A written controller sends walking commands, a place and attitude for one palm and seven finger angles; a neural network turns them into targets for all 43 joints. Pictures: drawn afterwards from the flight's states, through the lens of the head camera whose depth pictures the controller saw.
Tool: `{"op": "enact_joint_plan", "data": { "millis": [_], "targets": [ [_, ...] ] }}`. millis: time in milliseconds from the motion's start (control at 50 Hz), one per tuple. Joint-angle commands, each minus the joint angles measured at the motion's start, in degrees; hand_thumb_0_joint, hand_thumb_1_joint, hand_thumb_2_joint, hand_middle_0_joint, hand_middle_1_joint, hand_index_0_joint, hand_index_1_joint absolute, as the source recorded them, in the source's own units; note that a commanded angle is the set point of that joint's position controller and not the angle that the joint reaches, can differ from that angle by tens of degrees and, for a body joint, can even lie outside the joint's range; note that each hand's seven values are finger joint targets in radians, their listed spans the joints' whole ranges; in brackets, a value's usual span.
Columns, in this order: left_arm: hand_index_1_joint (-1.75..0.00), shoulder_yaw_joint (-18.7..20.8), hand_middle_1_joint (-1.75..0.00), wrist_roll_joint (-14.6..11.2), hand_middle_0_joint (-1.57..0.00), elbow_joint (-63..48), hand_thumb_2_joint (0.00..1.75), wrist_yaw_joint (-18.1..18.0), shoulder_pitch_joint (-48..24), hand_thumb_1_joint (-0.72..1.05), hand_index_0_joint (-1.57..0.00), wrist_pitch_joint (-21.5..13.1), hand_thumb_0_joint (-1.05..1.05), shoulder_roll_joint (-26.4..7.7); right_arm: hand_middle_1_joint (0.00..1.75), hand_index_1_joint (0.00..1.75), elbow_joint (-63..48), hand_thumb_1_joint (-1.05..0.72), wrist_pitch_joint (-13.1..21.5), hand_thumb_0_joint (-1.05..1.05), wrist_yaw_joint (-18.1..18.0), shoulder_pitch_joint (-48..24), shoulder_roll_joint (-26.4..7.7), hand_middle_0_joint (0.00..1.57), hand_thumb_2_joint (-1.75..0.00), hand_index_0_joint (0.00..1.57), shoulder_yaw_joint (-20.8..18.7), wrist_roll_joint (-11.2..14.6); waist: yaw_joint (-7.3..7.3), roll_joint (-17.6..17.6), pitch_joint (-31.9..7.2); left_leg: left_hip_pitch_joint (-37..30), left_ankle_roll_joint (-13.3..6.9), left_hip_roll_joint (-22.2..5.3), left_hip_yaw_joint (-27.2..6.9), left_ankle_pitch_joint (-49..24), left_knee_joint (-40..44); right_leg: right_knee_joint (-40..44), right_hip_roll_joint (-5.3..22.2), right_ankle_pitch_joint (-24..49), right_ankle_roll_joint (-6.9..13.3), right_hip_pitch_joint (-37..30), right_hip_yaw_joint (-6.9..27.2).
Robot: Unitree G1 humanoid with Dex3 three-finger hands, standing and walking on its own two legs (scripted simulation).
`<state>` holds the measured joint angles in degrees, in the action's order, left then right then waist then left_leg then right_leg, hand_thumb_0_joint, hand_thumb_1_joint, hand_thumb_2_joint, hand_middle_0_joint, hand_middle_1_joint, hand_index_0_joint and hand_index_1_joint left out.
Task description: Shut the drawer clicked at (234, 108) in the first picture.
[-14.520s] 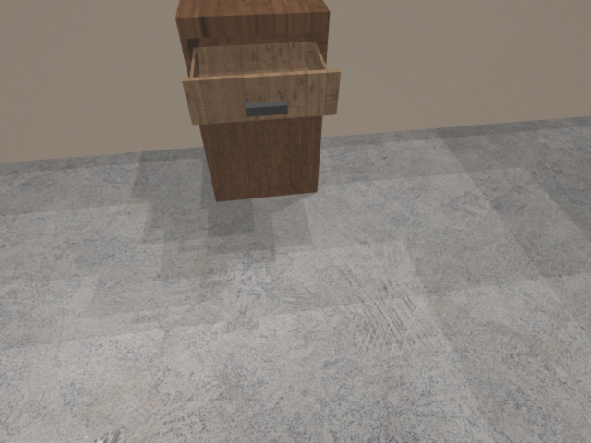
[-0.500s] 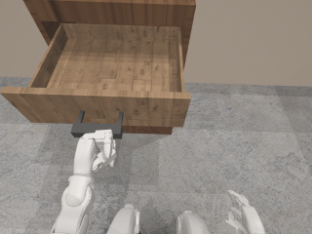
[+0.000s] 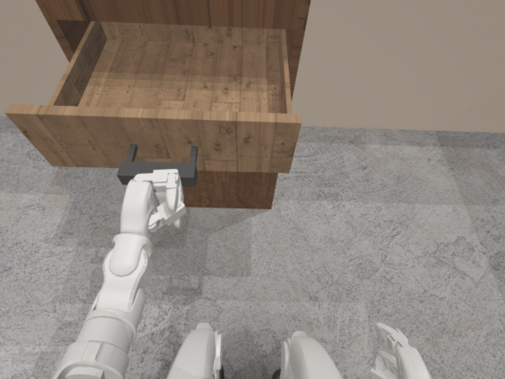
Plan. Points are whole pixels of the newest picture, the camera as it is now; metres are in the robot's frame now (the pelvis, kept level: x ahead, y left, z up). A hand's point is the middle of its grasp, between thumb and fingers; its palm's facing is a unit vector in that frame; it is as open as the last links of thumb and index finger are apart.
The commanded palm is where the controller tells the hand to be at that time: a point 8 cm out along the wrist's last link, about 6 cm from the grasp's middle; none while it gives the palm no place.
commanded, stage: push the drawer shut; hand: left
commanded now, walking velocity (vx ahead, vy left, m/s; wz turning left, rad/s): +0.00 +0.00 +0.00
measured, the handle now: (161, 162) +0.46 +0.17 +0.03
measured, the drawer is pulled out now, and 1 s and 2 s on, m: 0.25 0.11 0.00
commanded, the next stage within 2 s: none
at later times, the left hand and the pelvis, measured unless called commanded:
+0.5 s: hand (185, 169) +0.44 +0.12 +0.03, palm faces -0.02 -1.00 -0.05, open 2.6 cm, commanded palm +0.43 +0.17 +0.04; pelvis +0.00 +0.02 +0.00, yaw -1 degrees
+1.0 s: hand (192, 135) +0.51 +0.12 +0.04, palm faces +0.00 -1.00 -0.05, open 2.7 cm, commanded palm +0.50 +0.16 +0.04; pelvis +0.00 +0.01 -0.01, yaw -2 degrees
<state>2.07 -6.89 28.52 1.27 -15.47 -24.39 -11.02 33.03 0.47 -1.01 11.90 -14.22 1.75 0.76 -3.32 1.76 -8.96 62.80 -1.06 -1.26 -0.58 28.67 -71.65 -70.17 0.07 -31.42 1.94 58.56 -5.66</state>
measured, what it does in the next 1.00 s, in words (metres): stands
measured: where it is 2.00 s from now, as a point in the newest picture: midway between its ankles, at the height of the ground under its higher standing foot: outside the picture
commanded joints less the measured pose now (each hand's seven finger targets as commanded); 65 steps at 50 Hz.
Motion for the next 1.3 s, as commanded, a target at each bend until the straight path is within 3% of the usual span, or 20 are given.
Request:
{"op": "enact_joint_plan", "data": {
  "millis": [0,80,240,320,400,440,520,560,620,680,700,740,780,840,960,1000,1080,1140,1180,1280],
  "targets": [
    [-1.6,4.6,-1.6,-0.4,-1.4,-7.0,0.9,-1.3,-22.6,0.9,-1.4,-3.0,0.0,-6.2,0.3,0.3,-5.8,-0.9,2.2,0.0,-0.2,1.5,-7.8,0.2,-0.9,0.2,-3.1,-0.4,-2.89,-0.7,-19.0,-13.2,-0.7,1.3,-1.6,-4.8,9.4,13.0,-0.7,5.9,-0.8,-7.8,5.4],
    [-1.6,6.0,-1.6,-0.1,-1.4,-5.2,0.9,-1.9,-25.6,0.9,-1.4,-4.1,0.0,-6.9,0.3,0.3,-5.2,-0.9,2.2,0.0,0.2,2.9,-8.3,0.2,-0.9,0.2,-3.4,-0.7,-2.89,0.3,-21.5,-15.7,-0.5,1.2,-2.3,-7.6,9.7,11.7,-1.1,8.5,-0.6,-6.8,4.4],
    [-1.6,6.6,-1.6,1.1,-1.4,0.8,0.9,-3.3,-32.8,0.9,-1.4,-5.4,0.0,-6.5,0.3,0.3,-3.8,-0.9,1.3,0.0,0.9,5.1,-8.7,0.2,-0.9,0.2,-3.8,-1.1,-4.23,-0.1,-21.2,-17.0,-0.2,0.9,-3.0,-7.1,10.4,11.4,-1.4,7.9,-0.6,-4.0,3.6],
    [-1.6,6.7,-1.6,2.0,-1.4,2.6,0.9,-3.9,-37.3,0.9,-1.4,-6.3,0.0,-6.6,0.3,0.3,-3.0,-0.9,0.9,0.0,1.1,6.3,-8.9,0.2,-0.9,0.2,-4.0,-1.4,-4.62,1.9,-22.9,-19.8,0.2,0.6,-3.9,-8.8,10.7,10.3,-1.5,8.7,-0.4,-1.7,2.9],
    [-1.6,6.2,-1.6,3.0,-1.4,7.2,0.9,-4.4,-43.0,0.9,-1.4,-6.6,0.0,-6.2,0.3,0.3,-2.2,-0.9,0.4,0.0,1.2,7.3,-9.1,0.2,-0.9,0.2,-3.9,-1.8,-6.24,1.8,-21.5,-19.3,0.1,0.6,-4.6,-6.7,10.7,10.2,-1.5,7.3,-0.5,0.9,2.7],
    [-1.6,8.0,-1.6,3.3,-1.4,8.7,0.9,-4.8,-44.3,0.9,-1.4,-7.0,0.0,-7.7,0.3,0.3,-1.9,-0.9,0.2,0.0,1.3,8.1,-9.1,0.2,-0.9,0.2,-4.0,-2.0,-5.69,2.8,-22.7,-19.1,0.2,0.8,-4.2,-7.3,10.4,10.1,-1.5,7.7,-0.4,0.1,2.9],
    [-1.6,8.6,-1.6,3.8,-1.4,11.6,0.9,-4.4,-48.5,0.9,-1.4,-7.4,0.0,-8.5,0.3,0.3,-1.5,-0.9,-0.4,0.0,1.4,9.2,-9.3,0.2,-0.9,0.2,-3.9,-2.3,-6.64,2.3,-24.2,-19.9,0.1,0.6,-4.7,-8.1,10.2,9.8,-1.7,8.2,-0.5,0.9,2.8],
    [-1.6,10.1,-1.6,3.8,-1.4,13.1,0.9,-4.2,-48.2,0.9,-1.4,-7.4,0.0,-10.0,0.3,0.3,-1.7,-0.9,-0.7,0.0,1.6,10.0,-9.6,0.2,-0.9,0.2,-3.9,-2.5,-5.98,3.4,-25.4,-20.5,0.2,0.6,-4.8,-9.5,10.0,9.2,-2.0,9.0,-0.2,0.7,2.6],
    [-1.6,9.9,-1.6,4.1,-1.4,15.2,0.9,-4.0,-51.7,0.9,-1.4,-7.7,0.0,-9.6,0.3,0.3,-1.2,-0.9,-1.3,0.0,1.8,10.8,-9.4,0.2,-0.9,0.2,-3.9,-2.7,-6.95,3.3,-25.4,-20.5,0.1,0.5,-4.8,-10.4,9.6,9.3,-2.0,9.6,-0.4,1.2,2.6],
    [-1.6,13.0,-1.6,4.4,-1.4,18.5,0.9,-3.9,-52.9,0.9,-1.4,-8.0,0.0,-13.1,0.3,0.3,-0.9,-0.9,-1.8,0.0,1.8,11.7,-9.7,0.2,-0.9,0.2,-3.8,-2.9,-6.82,2.5,-24.8,-18.4,-0.1,0.5,-4.4,-10.7,9.0,9.2,-2.1,9.9,-0.4,0.5,3.0],
    [-1.6,11.5,-1.6,4.5,-1.4,19.7,0.9,-3.7,-53.7,0.9,-1.4,-8.0,0.0,-11.4,0.3,0.3,-0.8,-0.9,-2.0,0.0,2.0,11.6,-9.5,0.2,-0.9,0.2,-3.8,-2.8,-7.64,1.9,-24.0,-17.9,-0.2,0.6,-4.3,-10.1,8.9,9.5,-2.1,9.7,-0.6,1.0,3.1],
    [-1.6,13.3,-1.6,4.6,-1.4,21.6,0.9,-3.7,-55.4,0.9,-1.4,-8.3,0.0,-13.5,0.3,0.3,-0.5,-0.9,-2.0,0.0,2.0,12.1,-9.5,0.2,-0.9,0.2,-3.7,-3.0,-7.93,0.3,-23.5,-14.7,-0.7,0.8,-3.5,-8.3,8.1,10.0,-2.1,8.7,-0.8,-0.4,3.7],
    [-1.6,14.7,-1.6,5.0,-1.4,23.0,0.9,-3.4,-57.2,0.9,-1.4,-8.6,0.0,-15.8,0.3,0.3,-0.6,-0.9,-2.2,0.0,1.9,12.6,-9.7,0.2,-0.9,0.2,-3.5,-3.1,-8.0,1.9,-23.4,-14.0,-0.7,0.9,-3.4,-8.1,7.8,9.6,-2.2,8.5,-0.7,0.2,3.9],
    [-1.6,14.5,-1.6,5.2,-1.4,23.1,0.9,-2.6,-58.8,0.9,-1.4,-8.8,0.0,-15.9,0.3,0.3,-0.5,-0.9,-2.5,0.0,2.1,13.3,-9.6,0.2,-0.9,0.2,-3.6,-3.2,-8.27,2.9,-26.6,-14.8,-0.8,0.8,-3.1,-10.7,6.9,9.3,-2.3,10.6,-0.7,-0.8,4.2],
    [-1.6,15.5,-1.6,5.6,-1.4,24.8,0.9,-1.9,-63.9,0.9,-1.4,-7.9,0.0,-18.4,0.3,0.3,0.1,-0.9,-3.2,0.0,2.3,15.2,-10.0,0.2,-0.9,0.2,-3.5,-3.5,-9.53,5.6,-27.6,-15.7,-1.0,0.5,-3.7,-12.7,5.9,8.6,-2.5,11.7,-0.6,1.1,4.0],
    [-1.6,15.5,-1.6,5.6,-1.4,26.0,0.9,-1.6,-64.2,0.9,-1.4,-7.2,0.0,-18.6,0.3,0.3,0.2,-0.9,-3.6,0.0,2.4,15.6,-10.0,0.2,-0.9,0.2,-3.4,-3.4,-10.06,4.8,-27.9,-14.4,-1.2,0.5,-3.3,-12.9,5.3,9.0,-2.5,12.3,-0.8,0.2,4.3],
    [-1.6,19.0,-1.6,5.6,-1.4,27.4,0.9,-0.9,-64.5,0.9,-1.4,-6.4,0.0,-23.6,0.3,0.3,0.0,-0.9,-4.0,0.0,2.3,16.7,-10.2,0.2,-0.9,0.2,-3.0,-3.5,-9.78,3.3,-29.1,-11.1,-1.6,0.5,-2.5,-13.9,4.2,8.9,-2.8,14.4,-0.9,-3.4,5.1],
    [-1.6,18.5,-1.6,5.4,-1.4,28.0,0.9,-0.2,-65.8,0.9,-1.4,-6.0,0.0,-23.0,0.3,0.3,0.1,-0.9,-4.0,0.0,2.5,16.9,-10.0,0.2,-0.9,0.2,-2.9,-3.5,-10.26,4.2,-28.4,-10.6,-1.7,0.5,-2.3,-13.4,4.0,9.3,-2.9,14.0,-1.0,-2.9,5.3],
    [-1.6,20.6,-1.6,5.5,-1.4,27.7,0.9,0.0,-66.6,0.9,-1.4,-6.1,0.0,-26.3,0.3,0.3,-0.1,-0.9,-4.2,0.0,2.5,17.6,-10.3,0.2,-0.9,0.2,-2.8,-3.5,-9.93,5.0,-29.1,-10.6,-1.6,0.3,-2.5,-14.6,3.7,8.6,-3.1,15.0,-0.8,-3.1,5.3],
    [-1.6,20.8,-1.6,5.9,-1.4,28.9,0.9,0.3,-69.3,0.9,-1.4,-5.6,0.0,-27.1,0.3,0.3,0.3,-0.9,-4.5,0.0,2.7,18.4,-10.6,0.2,-0.9,0.2,-2.7,-3.7,-11.14,5.9,-28.5,-11.3,-1.6,-0.1,-3.1,-15.2,3.3,8.3,-3.3,14.6,-0.9,-0.5,4.7]
  ]
}}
